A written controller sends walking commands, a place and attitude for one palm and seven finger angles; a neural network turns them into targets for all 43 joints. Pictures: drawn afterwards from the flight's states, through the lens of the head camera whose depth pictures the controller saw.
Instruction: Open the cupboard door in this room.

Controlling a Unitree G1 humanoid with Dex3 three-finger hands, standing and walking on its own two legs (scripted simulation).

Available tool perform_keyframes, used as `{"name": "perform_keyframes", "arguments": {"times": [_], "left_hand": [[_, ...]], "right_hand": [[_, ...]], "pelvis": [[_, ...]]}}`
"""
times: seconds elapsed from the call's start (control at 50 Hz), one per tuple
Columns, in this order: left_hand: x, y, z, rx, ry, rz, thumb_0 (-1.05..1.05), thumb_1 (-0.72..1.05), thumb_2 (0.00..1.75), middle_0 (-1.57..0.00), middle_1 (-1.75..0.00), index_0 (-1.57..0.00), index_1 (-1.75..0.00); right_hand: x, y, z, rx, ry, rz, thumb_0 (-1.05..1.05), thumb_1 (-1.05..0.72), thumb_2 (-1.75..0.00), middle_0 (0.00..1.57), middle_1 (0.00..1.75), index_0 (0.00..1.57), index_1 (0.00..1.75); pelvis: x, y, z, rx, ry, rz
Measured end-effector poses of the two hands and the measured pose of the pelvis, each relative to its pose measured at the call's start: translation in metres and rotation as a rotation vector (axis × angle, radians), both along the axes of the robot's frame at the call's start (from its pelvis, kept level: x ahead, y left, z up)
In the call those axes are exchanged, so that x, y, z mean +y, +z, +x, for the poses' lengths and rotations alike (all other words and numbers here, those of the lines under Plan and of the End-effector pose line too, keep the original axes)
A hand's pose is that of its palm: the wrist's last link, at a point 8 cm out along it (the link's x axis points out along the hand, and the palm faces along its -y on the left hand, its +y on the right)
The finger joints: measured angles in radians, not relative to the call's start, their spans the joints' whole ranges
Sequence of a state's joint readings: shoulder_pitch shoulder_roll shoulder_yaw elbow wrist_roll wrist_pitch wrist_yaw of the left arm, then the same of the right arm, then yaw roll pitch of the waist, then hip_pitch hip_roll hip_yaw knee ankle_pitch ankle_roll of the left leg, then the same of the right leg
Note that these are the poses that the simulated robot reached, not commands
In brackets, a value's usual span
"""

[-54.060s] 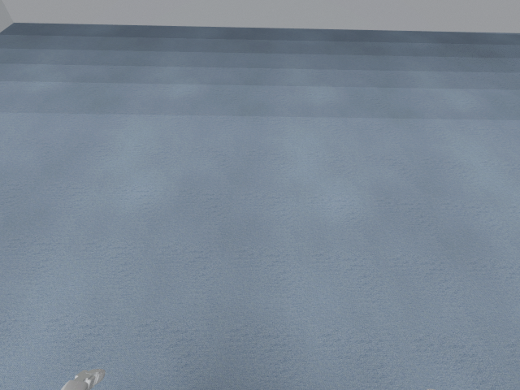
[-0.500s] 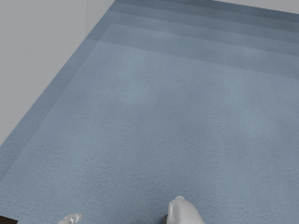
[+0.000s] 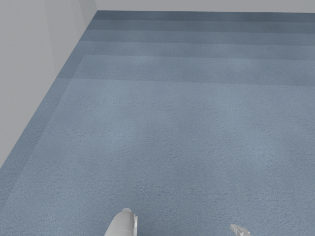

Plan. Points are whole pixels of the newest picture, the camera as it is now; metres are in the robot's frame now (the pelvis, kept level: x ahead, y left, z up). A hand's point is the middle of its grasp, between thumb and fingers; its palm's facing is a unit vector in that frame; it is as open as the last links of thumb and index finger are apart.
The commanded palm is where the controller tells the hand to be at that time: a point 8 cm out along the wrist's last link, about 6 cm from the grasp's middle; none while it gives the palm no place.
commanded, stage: walk to a spot facing it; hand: left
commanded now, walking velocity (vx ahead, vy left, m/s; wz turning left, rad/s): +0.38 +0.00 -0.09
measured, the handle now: out of the picture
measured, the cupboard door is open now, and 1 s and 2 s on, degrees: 45 45 45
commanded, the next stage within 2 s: turn to face it in 0.34 s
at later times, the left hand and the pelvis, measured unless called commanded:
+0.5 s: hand (112, 167) +0.35 +0.20 -0.17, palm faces -0.08 -0.98 -0.16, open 7.3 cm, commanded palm none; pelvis +0.27 +0.03 +0.00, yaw -9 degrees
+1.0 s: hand (123, 138) +0.47 +0.19 -0.18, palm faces +0.15 -0.97 -0.19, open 7.2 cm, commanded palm none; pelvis +0.39 +0.00 -0.01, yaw +7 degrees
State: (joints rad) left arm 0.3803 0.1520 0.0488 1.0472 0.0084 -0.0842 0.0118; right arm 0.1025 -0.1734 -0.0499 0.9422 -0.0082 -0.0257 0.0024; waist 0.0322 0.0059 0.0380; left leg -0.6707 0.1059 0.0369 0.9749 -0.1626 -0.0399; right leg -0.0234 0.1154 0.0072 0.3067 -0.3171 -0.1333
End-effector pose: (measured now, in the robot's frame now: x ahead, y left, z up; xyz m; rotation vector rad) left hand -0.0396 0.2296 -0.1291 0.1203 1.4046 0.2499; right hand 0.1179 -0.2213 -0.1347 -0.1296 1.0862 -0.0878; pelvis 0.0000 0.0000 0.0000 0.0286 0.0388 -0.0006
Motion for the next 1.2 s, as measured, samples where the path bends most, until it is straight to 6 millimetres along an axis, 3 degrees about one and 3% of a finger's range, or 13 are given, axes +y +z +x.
{"name": "perform_keyframes", "arguments": {"times": [0.14, 0.22, 0.28, 0.4, 0.48, 0.6, 0.68, 0.74, 0.82, 0.94, 1.06, 1.12, 1.2], "left_hand": [[-0.013, -0.016, 0.014, 0.180, 0.054, -0.070, 0.00, 0.91, 0.90, -0.20, -0.30, -0.20, -0.30], [-0.006, -0.028, 0.055, 0.249, 0.032, -0.111, 0.00, 0.91, 0.90, -0.20, -0.30, -0.20, -0.30], [0.006, -0.029, 0.118, 0.191, -0.021, -0.115, 0.01, 0.91, 0.90, -0.20, -0.30, -0.20, -0.30], [0.024, -0.022, 0.275, -0.042, -0.121, -0.096, 0.00, 0.91, 0.90, -0.20, -0.30, -0.20, -0.29], [0.025, -0.016, 0.365, -0.133, -0.193, -0.076, 0.00, 0.92, 0.90, -0.20, -0.30, -0.19, -0.29], [0.000, -0.013, 0.475, -0.221, -0.298, -0.054, 0.00, 0.92, 0.90, -0.20, -0.30, -0.19, -0.29], [-0.026, -0.016, 0.525, -0.288, -0.303, -0.044, 0.00, 0.92, 0.90, -0.20, -0.30, -0.19, -0.29], [-0.039, -0.012, 0.536, -0.317, -0.278, -0.045, 0.00, 0.91, 0.90, -0.20, -0.30, -0.20, -0.29], [-0.042, -0.009, 0.524, -0.285, -0.190, -0.048, 0.00, 0.91, 0.90, -0.20, -0.30, -0.20, -0.30], [-0.011, -0.009, 0.512, -0.289, -0.066, -0.010, -0.03, 0.94, 0.90, -0.21, -0.30, -0.20, -0.30], [0.027, -0.037, 0.481, -0.243, 0.055, -0.018, -0.01, 0.92, 0.90, -0.20, -0.30, -0.20, -0.30], [0.044, -0.046, 0.462, -0.179, 0.099, -0.012, -0.01, 0.92, 0.90, -0.20, -0.30, -0.20, -0.30], [0.059, -0.033, 0.450, -0.143, 0.140, 0.007, 0.00, 0.91, 0.90, -0.20, -0.30, -0.20, -0.29]], "right_hand": [[0.025, -0.004, 0.115, -0.054, 0.048, -0.002, 0.00, -0.91, -0.90, 0.20, 0.30, 0.19, 0.30], [0.033, -0.007, 0.149, -0.076, 0.015, -0.029, 0.00, -0.91, -0.90, 0.20, 0.30, 0.20, 0.30], [0.030, -0.003, 0.141, -0.020, -0.045, -0.050, 0.00, -0.91, -0.90, 0.20, 0.30, 0.20, 0.30], [0.020, 0.006, 0.096, 0.205, -0.163, -0.101, -0.01, -0.94, -0.90, 0.20, 0.30, 0.20, 0.30], [0.022, 0.010, 0.072, 0.335, -0.238, -0.090, 0.00, -0.94, -0.90, 0.20, 0.30, 0.20, 0.30], [0.041, 0.007, 0.056, 0.511, -0.300, -0.008, 0.00, -0.92, -0.90, 0.20, 0.30, 0.19, 0.30], [0.044, -0.003, 0.066, 0.624, -0.306, 0.061, 0.00, -0.92, -0.90, 0.20, 0.30, 0.20, 0.30], [0.033, -0.008, 0.099, 0.618, -0.285, 0.075, 0.00, -0.91, -0.90, 0.20, 0.30, 0.20, 0.30], [0.006, -0.011, 0.173, 0.498, -0.210, 0.042, 0.00, -0.91, -0.90, 0.20, 0.30, 0.20, 0.30], [-0.024, -0.006, 0.299, 0.258, -0.064, -0.051, 0.00, -0.91, -0.90, 0.20, 0.30, 0.19, 0.30], [-0.017, 0.006, 0.401, 0.076, 0.086, -0.153, 0.00, -0.92, -0.90, 0.19, 0.30, 0.19, 0.30], [-0.006, 0.012, 0.430, 0.014, 0.148, -0.183, 0.00, -0.92, -0.90, 0.19, 0.30, 0.19, 0.30], [0.006, 0.022, 0.442, 0.020, 0.204, -0.196, 0.00, -0.91, -0.90, 0.20, 0.30, 0.19, 0.30]], "pelvis": [[0.015, -0.015, 0.085, 0.000, -0.028, -0.013], [0.026, -0.024, 0.137, -0.014, -0.055, -0.027], [0.032, -0.017, 0.168, -0.031, -0.077, -0.026], [0.037, 0.000, 0.224, -0.038, -0.116, -0.043], [0.031, 0.002, 0.259, -0.035, -0.147, -0.051], [0.011, -0.003, 0.309, -0.021, -0.124, -0.044], [-0.007, -0.015, 0.344, -0.011, -0.089, -0.031], [-0.015, -0.013, 0.356, -0.021, -0.052, -0.021], [-0.020, -0.005, 0.369, -0.028, 0.000, -0.012], [-0.014, -0.004, 0.385, -0.028, 0.089, -0.028], [0.009, -0.021, 0.400, -0.037, 0.169, -0.054], [0.018, -0.025, 0.403, -0.029, 0.197, -0.055], [0.022, -0.013, 0.406, -0.014, 0.234, -0.064]]}}
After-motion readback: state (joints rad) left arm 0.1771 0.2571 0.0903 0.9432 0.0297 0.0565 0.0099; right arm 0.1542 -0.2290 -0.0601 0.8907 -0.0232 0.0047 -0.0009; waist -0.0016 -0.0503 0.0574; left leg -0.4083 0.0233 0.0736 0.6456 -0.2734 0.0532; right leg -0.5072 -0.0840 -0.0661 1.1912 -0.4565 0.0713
